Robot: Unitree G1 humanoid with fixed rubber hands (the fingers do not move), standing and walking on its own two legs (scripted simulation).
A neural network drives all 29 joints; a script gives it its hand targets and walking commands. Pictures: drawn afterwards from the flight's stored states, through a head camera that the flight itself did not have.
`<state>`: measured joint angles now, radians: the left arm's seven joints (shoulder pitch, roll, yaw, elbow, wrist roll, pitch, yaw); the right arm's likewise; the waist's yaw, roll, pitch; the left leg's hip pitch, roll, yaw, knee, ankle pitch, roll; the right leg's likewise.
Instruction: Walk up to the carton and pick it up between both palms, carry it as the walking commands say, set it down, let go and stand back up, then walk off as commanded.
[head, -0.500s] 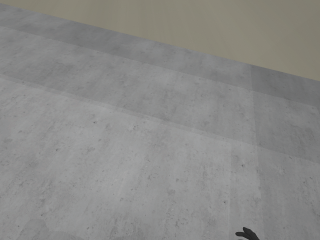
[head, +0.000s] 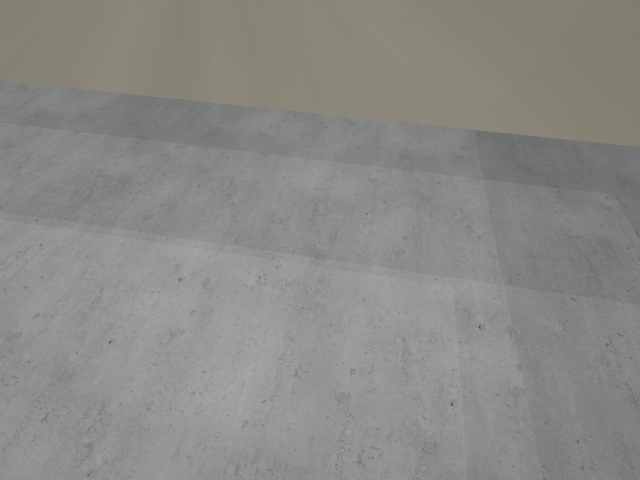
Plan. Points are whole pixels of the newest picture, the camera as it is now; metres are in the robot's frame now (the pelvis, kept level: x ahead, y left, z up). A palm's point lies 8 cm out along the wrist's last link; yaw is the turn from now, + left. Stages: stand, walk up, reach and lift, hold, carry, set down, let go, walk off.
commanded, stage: stand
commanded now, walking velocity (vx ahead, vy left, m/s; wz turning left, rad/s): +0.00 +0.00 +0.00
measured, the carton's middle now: out of the picture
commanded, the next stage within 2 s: none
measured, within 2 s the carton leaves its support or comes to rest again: neither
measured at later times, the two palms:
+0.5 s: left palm out of the picture +0.00 +0.23 -0.14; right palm out of the picture +0.01 -0.23 -0.14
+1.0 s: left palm out of the picture -0.02 +0.23 -0.15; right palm out of the picture -0.02 -0.21 -0.15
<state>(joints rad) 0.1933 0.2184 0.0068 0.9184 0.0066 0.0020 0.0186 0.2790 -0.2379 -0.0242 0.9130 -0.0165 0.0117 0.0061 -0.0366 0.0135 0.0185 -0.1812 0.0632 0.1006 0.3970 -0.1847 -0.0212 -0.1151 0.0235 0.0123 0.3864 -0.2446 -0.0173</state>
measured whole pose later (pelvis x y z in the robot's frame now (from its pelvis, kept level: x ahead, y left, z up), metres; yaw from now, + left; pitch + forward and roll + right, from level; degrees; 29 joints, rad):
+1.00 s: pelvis +0.01 +0.01 +0.00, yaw +1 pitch -1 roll +0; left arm 0.31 0.14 -0.02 1.17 0.01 -0.02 0.04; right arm 0.29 -0.15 0.00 1.17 -0.01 0.00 -0.03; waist -0.01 0.00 0.03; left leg -0.18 0.04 0.09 0.41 -0.20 0.00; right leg -0.11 0.00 0.01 0.39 -0.26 0.00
